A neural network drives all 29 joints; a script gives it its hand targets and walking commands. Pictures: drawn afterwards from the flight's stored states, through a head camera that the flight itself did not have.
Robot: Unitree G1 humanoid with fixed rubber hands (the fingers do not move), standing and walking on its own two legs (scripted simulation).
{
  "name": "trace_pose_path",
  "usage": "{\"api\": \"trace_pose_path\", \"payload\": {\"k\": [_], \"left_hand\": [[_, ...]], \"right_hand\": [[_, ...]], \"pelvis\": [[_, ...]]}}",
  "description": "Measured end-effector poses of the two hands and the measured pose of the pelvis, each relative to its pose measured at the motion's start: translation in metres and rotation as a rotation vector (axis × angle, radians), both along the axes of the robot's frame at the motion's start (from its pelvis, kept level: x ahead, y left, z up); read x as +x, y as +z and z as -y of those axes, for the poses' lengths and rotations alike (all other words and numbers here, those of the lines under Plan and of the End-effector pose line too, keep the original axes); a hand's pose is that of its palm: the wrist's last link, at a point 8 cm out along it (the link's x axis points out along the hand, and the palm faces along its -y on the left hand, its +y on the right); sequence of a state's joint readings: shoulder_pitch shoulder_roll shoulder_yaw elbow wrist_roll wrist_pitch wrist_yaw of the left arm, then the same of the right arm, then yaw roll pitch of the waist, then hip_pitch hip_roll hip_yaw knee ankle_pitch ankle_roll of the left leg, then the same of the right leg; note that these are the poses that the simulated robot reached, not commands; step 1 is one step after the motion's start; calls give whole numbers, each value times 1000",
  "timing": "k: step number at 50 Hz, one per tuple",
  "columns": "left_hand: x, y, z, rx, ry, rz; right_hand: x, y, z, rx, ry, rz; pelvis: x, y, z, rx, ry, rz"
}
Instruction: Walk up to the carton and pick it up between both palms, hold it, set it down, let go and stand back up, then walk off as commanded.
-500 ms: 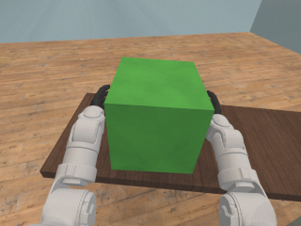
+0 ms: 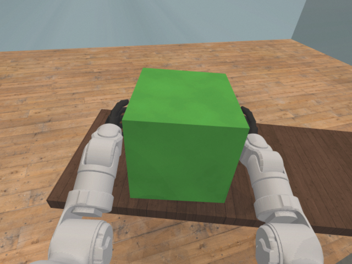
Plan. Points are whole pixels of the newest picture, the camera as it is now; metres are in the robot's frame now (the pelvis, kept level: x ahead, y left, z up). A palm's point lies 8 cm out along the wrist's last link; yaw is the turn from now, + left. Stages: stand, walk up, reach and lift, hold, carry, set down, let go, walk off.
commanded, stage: hold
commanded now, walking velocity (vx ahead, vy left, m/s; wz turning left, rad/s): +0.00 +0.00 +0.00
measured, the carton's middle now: (181, 131) +0.40 +0.03 +0.13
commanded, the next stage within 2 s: set down in 1.48 s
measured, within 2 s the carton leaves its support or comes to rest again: neither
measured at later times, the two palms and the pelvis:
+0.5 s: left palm (114, 128) +0.35 +0.18 +0.16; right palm (248, 137) +0.37 -0.13 +0.15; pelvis +0.00 +0.00 +0.00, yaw +0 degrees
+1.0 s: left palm (113, 128) +0.35 +0.18 +0.17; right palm (249, 137) +0.37 -0.13 +0.16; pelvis +0.00 +0.00 +0.00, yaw +0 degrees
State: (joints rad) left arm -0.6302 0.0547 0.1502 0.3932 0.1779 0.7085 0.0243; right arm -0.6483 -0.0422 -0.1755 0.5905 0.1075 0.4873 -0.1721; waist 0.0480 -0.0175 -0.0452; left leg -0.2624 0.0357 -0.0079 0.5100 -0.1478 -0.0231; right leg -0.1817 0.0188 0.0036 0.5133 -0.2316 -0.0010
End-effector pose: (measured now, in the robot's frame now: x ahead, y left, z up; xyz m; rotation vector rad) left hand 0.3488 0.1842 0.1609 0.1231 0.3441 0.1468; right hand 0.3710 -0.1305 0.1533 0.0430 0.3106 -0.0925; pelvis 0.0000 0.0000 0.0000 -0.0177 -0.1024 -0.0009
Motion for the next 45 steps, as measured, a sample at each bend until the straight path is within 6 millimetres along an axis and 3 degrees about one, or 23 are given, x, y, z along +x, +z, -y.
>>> {"api": "trace_pose_path", "payload": {"k": [3, 5, 11, 15, 18, 24, 27, 31, 39, 42, 45], "left_hand": [[3, -10, 1, -78, 35, 4], [5, -1, 2, -113, 56, 48], [5, 53, 8, -116, 40, 242], [-1, 71, 8, -31, 20, 255], [-3, 60, 6, 26, 7, 194], [1, 7, 2, 15, -2, 23], [4, -7, 3, -50, 23, 9], [8, 8, 4, -111, 53, 83], [1, 70, 8, -63, 31, 261], [-3, 70, 7, 0, 16, 236], [-4, 51, 4, 36, 2, 149]], "right_hand": [[3, -12, 1, 26, -9, -2], [5, -8, 1, 54, -11, 35], [5, 43, 7, 77, -16, 225], [1, 60, 7, 53, -4, 240], [0, 53, 6, 39, 1, 184], [2, 6, 2, 11, -1, 18], [4, -9, 2, 26, -10, 1], [8, 0, 3, 64, -13, 65], [4, 60, 7, 58, -4, 242], [0, 62, 7, 46, 1, 221], [-1, 46, 4, 31, 3, 141]], "pelvis": [[-3, 0, -1, -1, 0, 1], [-1, 0, -1, -1, 0, -14], [11, 1, 1, 2, -1, -45], [16, 1, 3, 4, 0, -49], [15, 1, 3, 4, 0, -28], [4, 0, 1, 1, 0, -6], [0, 0, 0, -1, 0, 0], [3, 0, 0, 0, 0, -18], [18, 1, 3, 5, 0, -42], [18, 1, 4, 5, 0, -33], [13, 1, 3, 4, 1, -13]]}}
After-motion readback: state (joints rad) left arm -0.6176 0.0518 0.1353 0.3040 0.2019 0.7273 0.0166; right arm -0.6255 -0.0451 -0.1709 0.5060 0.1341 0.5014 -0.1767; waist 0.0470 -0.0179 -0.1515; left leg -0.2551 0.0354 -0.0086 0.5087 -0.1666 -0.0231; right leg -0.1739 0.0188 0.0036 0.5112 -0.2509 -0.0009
